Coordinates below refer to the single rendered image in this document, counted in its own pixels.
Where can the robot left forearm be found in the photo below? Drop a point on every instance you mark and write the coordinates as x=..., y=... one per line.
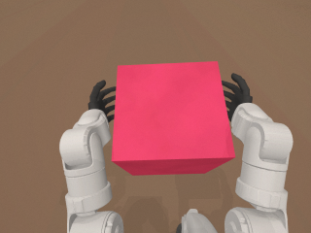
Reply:
x=81, y=150

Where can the robot right forearm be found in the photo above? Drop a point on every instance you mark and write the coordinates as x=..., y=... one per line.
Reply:
x=265, y=159

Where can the carton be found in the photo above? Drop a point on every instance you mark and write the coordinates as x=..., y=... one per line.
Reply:
x=170, y=119

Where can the robot right thigh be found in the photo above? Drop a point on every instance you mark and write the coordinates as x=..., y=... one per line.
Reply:
x=197, y=223

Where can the right robot shin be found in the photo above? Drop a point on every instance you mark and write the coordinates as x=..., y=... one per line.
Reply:
x=192, y=211

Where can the left robot hand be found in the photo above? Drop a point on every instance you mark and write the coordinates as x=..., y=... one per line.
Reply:
x=96, y=101

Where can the left robot upper arm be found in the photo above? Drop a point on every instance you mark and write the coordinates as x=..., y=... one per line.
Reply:
x=100, y=222

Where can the right robot hand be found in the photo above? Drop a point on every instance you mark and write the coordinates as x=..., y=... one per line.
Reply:
x=241, y=94

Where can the right robot upper arm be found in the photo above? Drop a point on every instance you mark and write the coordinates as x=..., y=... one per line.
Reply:
x=250, y=220

